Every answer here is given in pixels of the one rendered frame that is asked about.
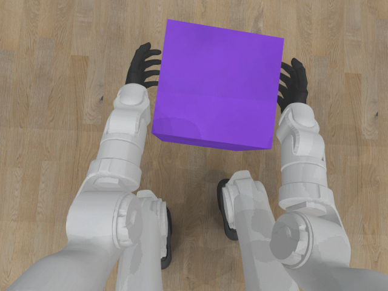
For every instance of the right robot upper arm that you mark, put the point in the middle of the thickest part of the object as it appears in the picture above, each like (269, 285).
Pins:
(316, 254)

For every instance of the right robot forearm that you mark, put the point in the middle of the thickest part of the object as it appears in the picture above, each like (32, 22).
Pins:
(303, 165)

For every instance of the robot right hand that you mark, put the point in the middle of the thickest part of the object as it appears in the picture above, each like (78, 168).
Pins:
(296, 90)

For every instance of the robot right thigh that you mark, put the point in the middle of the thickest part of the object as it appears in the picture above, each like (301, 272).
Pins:
(249, 212)

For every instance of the left robot upper arm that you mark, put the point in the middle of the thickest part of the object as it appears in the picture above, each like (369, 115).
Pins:
(100, 226)

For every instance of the right robot foot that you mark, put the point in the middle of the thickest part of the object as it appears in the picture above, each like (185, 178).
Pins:
(230, 233)

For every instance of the robot left hand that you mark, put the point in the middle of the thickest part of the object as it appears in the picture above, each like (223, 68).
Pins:
(136, 73)

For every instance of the left robot forearm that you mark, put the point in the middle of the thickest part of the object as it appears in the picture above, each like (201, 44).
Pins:
(116, 167)

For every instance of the carton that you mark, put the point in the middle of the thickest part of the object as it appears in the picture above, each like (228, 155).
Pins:
(217, 87)

